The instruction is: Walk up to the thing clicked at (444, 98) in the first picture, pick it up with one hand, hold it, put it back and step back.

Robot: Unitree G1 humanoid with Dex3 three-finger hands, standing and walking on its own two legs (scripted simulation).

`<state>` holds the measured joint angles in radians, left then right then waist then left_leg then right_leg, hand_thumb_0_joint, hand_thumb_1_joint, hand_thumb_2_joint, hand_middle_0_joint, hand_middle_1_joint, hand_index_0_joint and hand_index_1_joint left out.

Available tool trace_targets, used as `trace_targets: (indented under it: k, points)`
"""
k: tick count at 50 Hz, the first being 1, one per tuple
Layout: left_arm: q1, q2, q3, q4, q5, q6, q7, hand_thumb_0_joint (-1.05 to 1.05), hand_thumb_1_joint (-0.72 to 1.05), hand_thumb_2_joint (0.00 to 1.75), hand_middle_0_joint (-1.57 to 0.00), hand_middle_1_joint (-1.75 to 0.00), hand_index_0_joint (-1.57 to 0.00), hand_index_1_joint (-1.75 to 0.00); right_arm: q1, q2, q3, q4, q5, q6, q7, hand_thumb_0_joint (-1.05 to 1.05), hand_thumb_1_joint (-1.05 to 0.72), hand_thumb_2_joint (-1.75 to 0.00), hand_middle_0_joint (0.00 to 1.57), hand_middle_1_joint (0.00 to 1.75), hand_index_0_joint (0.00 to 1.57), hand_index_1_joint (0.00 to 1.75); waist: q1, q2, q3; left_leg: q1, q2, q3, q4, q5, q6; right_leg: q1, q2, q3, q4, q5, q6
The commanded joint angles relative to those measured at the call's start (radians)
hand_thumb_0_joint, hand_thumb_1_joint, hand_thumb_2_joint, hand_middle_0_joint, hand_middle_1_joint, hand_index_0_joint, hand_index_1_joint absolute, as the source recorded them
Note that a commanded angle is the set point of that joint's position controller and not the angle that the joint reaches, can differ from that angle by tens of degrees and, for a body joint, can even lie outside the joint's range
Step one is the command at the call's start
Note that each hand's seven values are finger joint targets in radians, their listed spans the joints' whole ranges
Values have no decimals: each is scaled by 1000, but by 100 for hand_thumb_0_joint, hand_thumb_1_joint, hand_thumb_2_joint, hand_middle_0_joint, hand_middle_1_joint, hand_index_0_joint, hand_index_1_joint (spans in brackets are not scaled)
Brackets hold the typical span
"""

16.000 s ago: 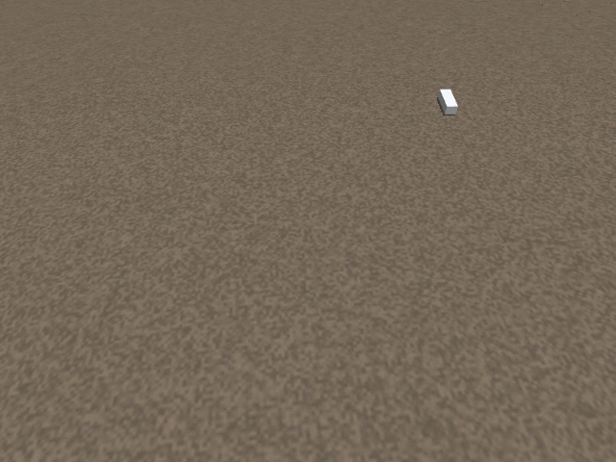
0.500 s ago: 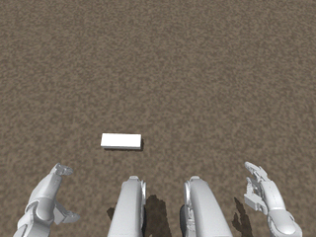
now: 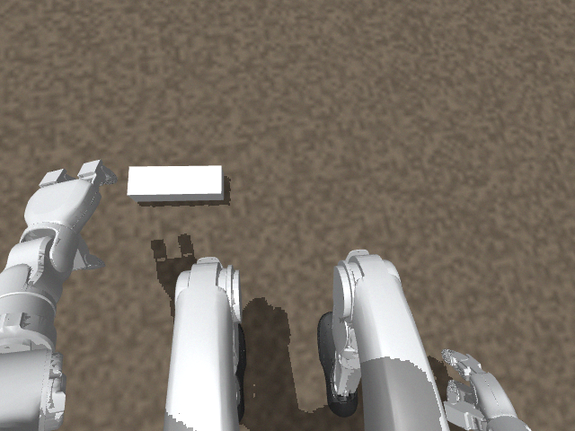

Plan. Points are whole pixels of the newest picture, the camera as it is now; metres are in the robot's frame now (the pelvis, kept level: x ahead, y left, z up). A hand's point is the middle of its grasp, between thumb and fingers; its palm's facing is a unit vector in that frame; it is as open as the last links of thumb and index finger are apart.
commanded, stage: rise first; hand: left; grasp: from above
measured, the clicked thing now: (178, 183) +0.53 +0.24 -0.37
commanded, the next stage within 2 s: none
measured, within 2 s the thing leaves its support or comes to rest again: neither
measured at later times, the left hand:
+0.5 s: hand (113, 205) +0.43 +0.31 -0.20, palm faces -0.48 -0.02 -0.88, open 14.2 cm
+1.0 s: hand (126, 197) +0.46 +0.30 -0.24, palm faces -0.47 -0.02 -0.88, open 14.1 cm
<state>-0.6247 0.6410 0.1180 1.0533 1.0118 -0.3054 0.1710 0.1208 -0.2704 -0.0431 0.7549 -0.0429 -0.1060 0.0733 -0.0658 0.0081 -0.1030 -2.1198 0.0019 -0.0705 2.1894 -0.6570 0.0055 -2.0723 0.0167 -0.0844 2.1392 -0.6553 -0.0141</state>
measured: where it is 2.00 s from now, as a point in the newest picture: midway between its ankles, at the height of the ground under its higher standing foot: (284, 385)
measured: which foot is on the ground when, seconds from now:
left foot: down 0.00-1.00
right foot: down 0.00-1.00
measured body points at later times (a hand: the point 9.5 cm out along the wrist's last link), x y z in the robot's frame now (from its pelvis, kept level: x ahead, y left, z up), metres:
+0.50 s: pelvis +0.01 +0.01 -0.04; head +0.24 +0.07 +0.34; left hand +0.45 +0.31 -0.15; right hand +0.09 -0.27 -0.16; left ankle +0.09 +0.12 -0.36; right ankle +0.10 -0.11 -0.36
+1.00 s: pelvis +0.02 +0.01 -0.06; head +0.27 +0.07 +0.31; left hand +0.48 +0.30 -0.19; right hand +0.07 -0.27 -0.17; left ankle +0.09 +0.12 -0.36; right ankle +0.10 -0.11 -0.36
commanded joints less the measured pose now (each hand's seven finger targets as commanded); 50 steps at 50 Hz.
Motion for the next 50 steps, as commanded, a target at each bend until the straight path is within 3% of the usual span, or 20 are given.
trace_targets:
  k: [1, 7, 8, 13, 20, 21, 24, 27, 35, 39, 40, 41, 50]
  points:
    - [-274, 319, 68, -78, 57, -18, 88, 0, -56, 107, -5, -98, -4, -99, 133, -213, -68, -70, -8, 9, 0, 0, -87, -89, 20, 30, 20, 30, -2, 140, -653, 437, -28, 30, -248, 15, 30, 281, 22, -16, -244, 11, -27]
    - [-375, 319, 33, 19, 145, -7, 145, 0, -57, 106, -6, -95, -4, -97, 150, -225, -58, -49, -24, 50, 11, 0, -89, -90, 20, 30, 20, 30, -45, 198, -620, 450, -24, -3, -224, 72, 20, 164, 15, -40, -168, 78, -34]
    - [-368, 322, 34, 44, 155, -4, 150, 0, -58, 106, -6, -95, -4, -96, 154, -224, -55, -48, -26, 54, 13, 0, -90, -90, 20, 30, 20, 30, -39, 204, -619, 461, -22, -9, -225, 82, 17, 155, 15, -43, -157, 84, -36]
    - [-440, 317, 1, 91, 205, -12, 173, 0, -57, 105, -6, -95, -5, -96, 166, -230, -47, -38, -41, 65, 26, 0, -90, -90, 20, 30, 20, 30, -67, 243, -623, 465, -20, -16, -193, 107, 12, 114, 13, -50, -121, 106, -35]
    - [-493, 340, 2, 141, 258, -39, 210, 0, -55, 102, -7, -97, -6, -97, 180, -231, -34, -34, -63, 74, 38, 0, -91, -90, 20, 30, 20, 30, -90, 221, -625, 415, -24, 4, -129, 117, 24, 130, 21, -49, -115, 127, -27]
    - [-491, 337, 5, 151, 264, -43, 217, 0, -55, 102, -7, -96, -6, -96, 183, -233, -32, -33, -70, 75, 39, 0, -91, -90, 20, 30, 20, 30, -99, 205, -629, 409, -24, 10, -112, 133, 27, 143, 20, -48, -116, 142, -22]
    - [-500, 372, 26, 160, 281, -54, 239, 0, -55, 102, -6, -98, -6, -98, 179, -227, -27, -29, -78, 78, 40, 0, -91, -90, 20, 30, 20, 30, -86, 209, -645, 384, -28, 27, -89, 139, 32, 164, 28, -45, -110, 148, -23]
    - [-517, 389, 37, 190, 299, -62, 262, 0, -56, 102, -6, -99, -6, -99, 187, -232, -20, -21, -91, 81, 43, 0, -91, -90, 20, 30, 20, 30, -102, 198, -656, 357, -26, 27, -65, 155, 35, 181, 33, -51, -95, 166, -19]
    - [-536, 389, 40, 226, 307, -30, 304, 0, -55, 101, -6, -100, -6, -100, 183, -236, -17, -15, -102, 74, 45, 0, -91, -90, 20, 30, 20, 30, -107, 259, -643, 399, -13, 7, -64, 153, 28, 110, 36, -68, -59, 162, -26]
    - [-556, 398, 39, 210, 298, -12, 303, 0, -55, 100, -6, -101, -6, -100, 191, -234, -12, -18, -103, 73, 45, 0, -91, -90, 20, 30, 20, 30, -115, 244, -646, 354, -15, 13, -54, 146, 35, 139, 37, -64, -66, 169, -22]
    - [-510, 370, 27, 246, 295, -4, 298, 0, -55, 101, -6, -101, -6, -101, 195, -228, -8, -15, -104, 73, 46, 0, -91, -90, 20, 30, 20, 30, -113, 235, -633, 360, -15, 13, -52, 161, 34, 145, 37, -64, -66, 181, -22]
    - [-546, 374, 27, 212, 285, -5, 297, 0, -54, 100, -6, -102, -7, -101, 192, -230, -9, -14, -103, 72, 45, 0, -91, -90, 20, 30, 20, 30, -117, 238, -657, 378, -12, 8, -47, 169, 34, 139, 38, -65, -62, 189, -22]
    - [-535, 387, 28, 211, 281, 7, 280, 0, -54, 100, -6, -102, -7, -101, 215, -241, 1, -12, -104, 70, 52, 0, -91, -90, 20, 30, 20, 30, -129, 262, -647, 379, -9, 3, -29, 214, 31, 148, 37, -67, -47, 234, -21]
